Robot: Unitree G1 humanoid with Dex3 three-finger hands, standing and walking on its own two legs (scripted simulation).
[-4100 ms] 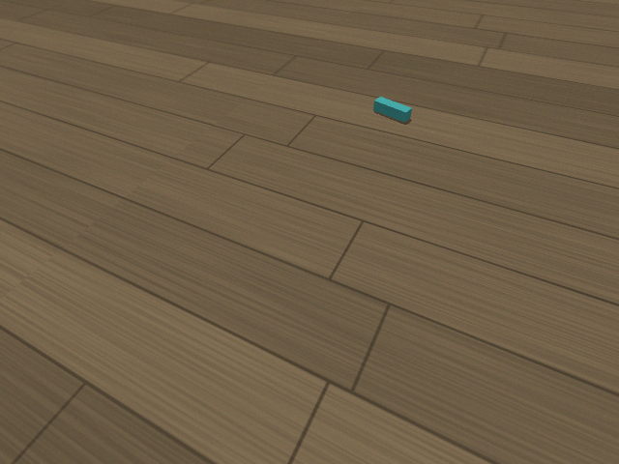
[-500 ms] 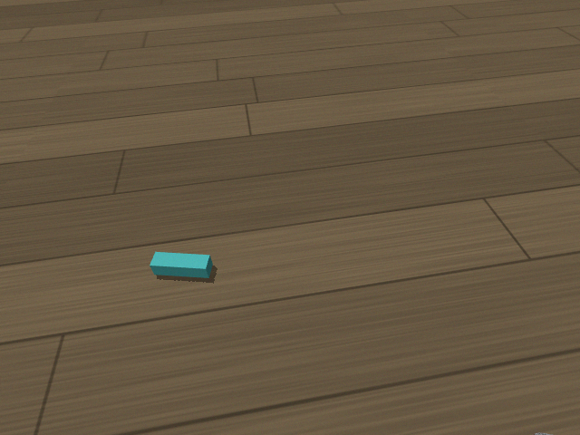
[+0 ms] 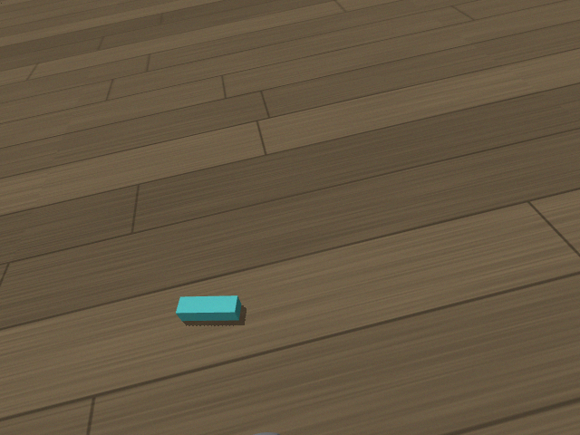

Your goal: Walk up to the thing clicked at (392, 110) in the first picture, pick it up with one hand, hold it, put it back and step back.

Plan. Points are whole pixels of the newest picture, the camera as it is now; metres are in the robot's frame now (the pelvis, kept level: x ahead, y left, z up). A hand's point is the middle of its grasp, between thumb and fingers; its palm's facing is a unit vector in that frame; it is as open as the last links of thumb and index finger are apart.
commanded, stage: walk up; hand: left
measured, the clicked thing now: (209, 308) +0.71 +0.43 -0.72
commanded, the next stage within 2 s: none
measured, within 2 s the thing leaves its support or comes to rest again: neither
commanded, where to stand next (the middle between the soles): +0.33 +0.20 m, yaw -2 degrees
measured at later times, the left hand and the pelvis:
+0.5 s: hand (66, 407) +0.22 +0.42 -0.13, palm faces -0.09 -0.89 -0.44, open 7.4 cm; pelvis +0.15 +0.14 +0.00, yaw -1 degrees
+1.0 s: hand (35, 374) +0.29 +0.54 -0.16, palm faces -0.04 -0.89 -0.45, open 7.4 cm; pelvis +0.23 +0.24 -0.02, yaw -3 degrees
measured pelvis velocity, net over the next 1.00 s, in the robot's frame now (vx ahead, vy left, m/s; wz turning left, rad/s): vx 0.23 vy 0.24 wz -0.05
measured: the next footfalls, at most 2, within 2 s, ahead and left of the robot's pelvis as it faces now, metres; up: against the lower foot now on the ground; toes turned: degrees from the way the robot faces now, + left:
left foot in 0.22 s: +0.19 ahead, +0.25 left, +0.00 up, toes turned +6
right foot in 0.56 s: +0.28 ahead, +0.09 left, +0.00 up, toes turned -6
